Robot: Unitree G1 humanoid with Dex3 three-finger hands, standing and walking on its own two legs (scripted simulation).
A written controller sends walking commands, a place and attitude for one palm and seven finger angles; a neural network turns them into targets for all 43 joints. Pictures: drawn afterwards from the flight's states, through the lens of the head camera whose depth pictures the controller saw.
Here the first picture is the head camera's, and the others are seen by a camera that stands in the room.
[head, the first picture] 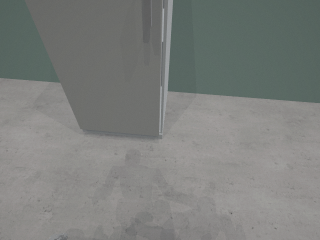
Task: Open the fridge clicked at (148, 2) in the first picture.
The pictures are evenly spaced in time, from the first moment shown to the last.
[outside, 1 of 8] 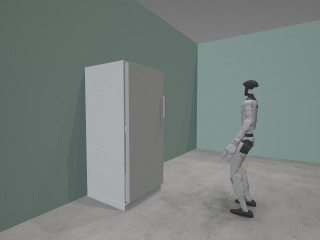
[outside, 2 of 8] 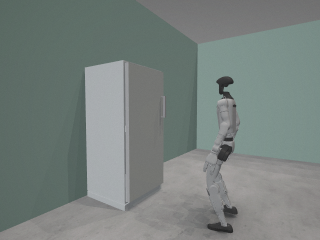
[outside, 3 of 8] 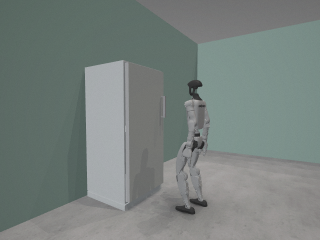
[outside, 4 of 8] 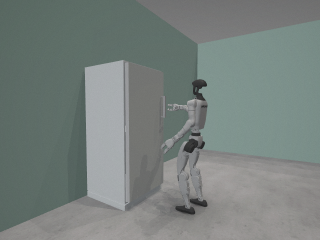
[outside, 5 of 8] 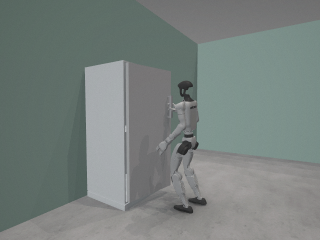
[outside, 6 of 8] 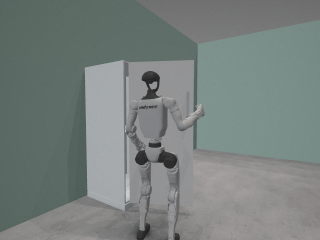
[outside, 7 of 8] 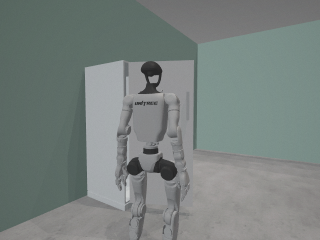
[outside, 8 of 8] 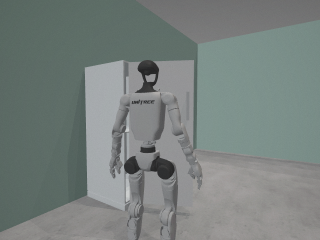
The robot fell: no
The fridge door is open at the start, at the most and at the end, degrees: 0 69 64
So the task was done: yes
